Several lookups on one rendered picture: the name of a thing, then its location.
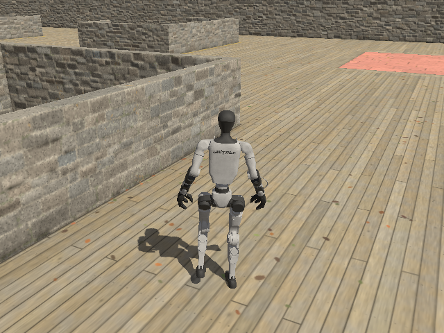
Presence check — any left robot forearm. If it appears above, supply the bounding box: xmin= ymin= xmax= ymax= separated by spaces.
xmin=180 ymin=166 xmax=195 ymax=195

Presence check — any robot left upper arm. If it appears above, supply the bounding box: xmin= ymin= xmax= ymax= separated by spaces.
xmin=189 ymin=139 xmax=211 ymax=178

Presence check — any right robot forearm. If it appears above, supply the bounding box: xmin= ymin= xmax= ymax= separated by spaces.
xmin=251 ymin=169 xmax=265 ymax=196

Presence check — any right robot shin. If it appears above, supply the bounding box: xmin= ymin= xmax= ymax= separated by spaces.
xmin=228 ymin=234 xmax=239 ymax=279

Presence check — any robot left hand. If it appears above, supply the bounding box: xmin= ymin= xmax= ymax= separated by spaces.
xmin=177 ymin=192 xmax=193 ymax=209

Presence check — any right robot foot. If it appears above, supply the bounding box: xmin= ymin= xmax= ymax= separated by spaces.
xmin=225 ymin=271 xmax=237 ymax=289

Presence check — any robot right upper arm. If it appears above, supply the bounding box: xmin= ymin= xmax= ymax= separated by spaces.
xmin=239 ymin=141 xmax=258 ymax=180

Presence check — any robot right hand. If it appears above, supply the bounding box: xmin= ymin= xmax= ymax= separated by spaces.
xmin=250 ymin=194 xmax=266 ymax=210

